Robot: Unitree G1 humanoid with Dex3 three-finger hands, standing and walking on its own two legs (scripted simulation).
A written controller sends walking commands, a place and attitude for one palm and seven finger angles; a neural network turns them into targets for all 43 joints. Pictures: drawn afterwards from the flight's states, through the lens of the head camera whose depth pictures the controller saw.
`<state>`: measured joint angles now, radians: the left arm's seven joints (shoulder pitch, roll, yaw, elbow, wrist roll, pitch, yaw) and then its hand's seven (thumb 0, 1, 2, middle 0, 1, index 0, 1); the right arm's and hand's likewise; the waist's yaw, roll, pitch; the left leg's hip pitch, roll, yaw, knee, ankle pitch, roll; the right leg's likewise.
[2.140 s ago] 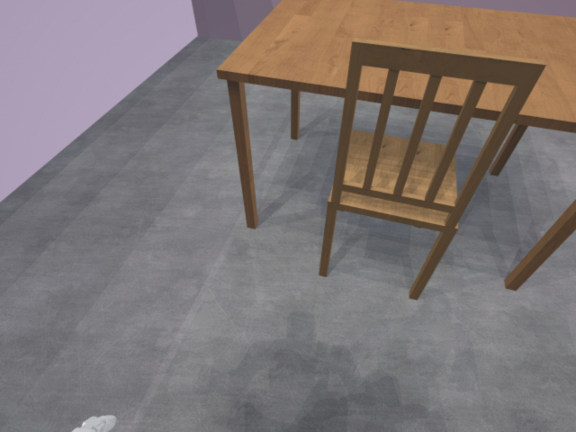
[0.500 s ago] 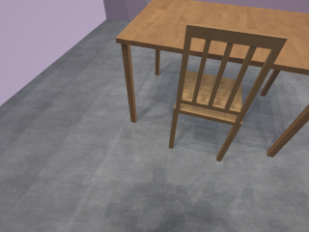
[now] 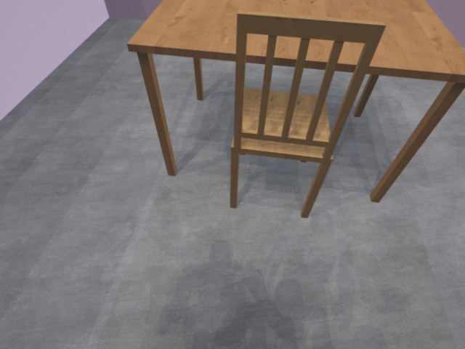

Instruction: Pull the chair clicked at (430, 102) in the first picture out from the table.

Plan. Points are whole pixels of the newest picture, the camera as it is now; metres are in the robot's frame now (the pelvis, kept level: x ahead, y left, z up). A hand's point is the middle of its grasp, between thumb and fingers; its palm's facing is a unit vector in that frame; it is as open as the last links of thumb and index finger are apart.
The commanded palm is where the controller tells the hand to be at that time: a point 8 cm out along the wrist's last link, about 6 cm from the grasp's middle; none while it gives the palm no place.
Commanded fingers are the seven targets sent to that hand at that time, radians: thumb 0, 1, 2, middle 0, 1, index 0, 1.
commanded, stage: take the last steps up to it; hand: left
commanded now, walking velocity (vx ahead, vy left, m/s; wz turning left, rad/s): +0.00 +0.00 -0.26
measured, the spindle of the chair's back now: (293, 93) +0.85 -0.17 -0.05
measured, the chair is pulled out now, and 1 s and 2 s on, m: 0.00 0.00 0.00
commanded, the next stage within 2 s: come to a stop and stand still in 1.20 s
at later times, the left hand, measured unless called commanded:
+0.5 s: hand out of the picture +0.04 +0.15 -0.17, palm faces -0.07 -0.99 -0.16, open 7.4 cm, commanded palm none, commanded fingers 0.00 0.90 0.90 -0.20 -0.30 -0.20 -0.30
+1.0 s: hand (213, 240) +0.38 +0.06 -0.17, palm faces -0.32 -0.94 -0.16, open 7.4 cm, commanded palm none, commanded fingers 0.00 0.90 0.90 -0.20 -0.30 -0.20 -0.30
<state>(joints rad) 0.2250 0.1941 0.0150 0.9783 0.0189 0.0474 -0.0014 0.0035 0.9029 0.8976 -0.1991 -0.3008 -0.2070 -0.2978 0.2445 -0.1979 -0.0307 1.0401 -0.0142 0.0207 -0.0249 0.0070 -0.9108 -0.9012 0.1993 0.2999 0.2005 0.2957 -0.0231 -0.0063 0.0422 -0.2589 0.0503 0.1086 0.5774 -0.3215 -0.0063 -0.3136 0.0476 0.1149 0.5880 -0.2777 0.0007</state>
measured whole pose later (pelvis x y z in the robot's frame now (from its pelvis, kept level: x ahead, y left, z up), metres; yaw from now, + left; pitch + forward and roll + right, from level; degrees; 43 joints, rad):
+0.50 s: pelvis +0.06 -0.02 +0.01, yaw -8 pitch +1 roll -1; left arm 0.42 0.16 0.04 1.06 0.03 -0.02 -0.01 0.00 0.90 0.90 -0.20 -0.30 -0.20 -0.30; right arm 0.20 -0.19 -0.06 1.00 -0.03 0.00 0.00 0.01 -0.91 -0.90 0.20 0.30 0.20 0.30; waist 0.02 -0.01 -0.01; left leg -0.48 0.10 0.08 0.86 -0.36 -0.02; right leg -0.09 0.07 -0.02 0.39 -0.32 -0.07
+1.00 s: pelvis +0.24 -0.09 +0.00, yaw -14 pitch +2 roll +0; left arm 0.12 0.22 0.07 1.01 0.03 0.01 -0.05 0.00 0.91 0.90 -0.19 -0.30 -0.20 -0.30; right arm 0.48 -0.12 -0.04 1.16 -0.04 -0.05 -0.03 0.01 -0.91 -0.90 0.20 0.30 0.20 0.30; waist -0.09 -0.03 0.07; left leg 0.00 0.14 0.21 0.36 -0.37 -0.08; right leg -0.53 -0.10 -0.09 0.66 -0.17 0.00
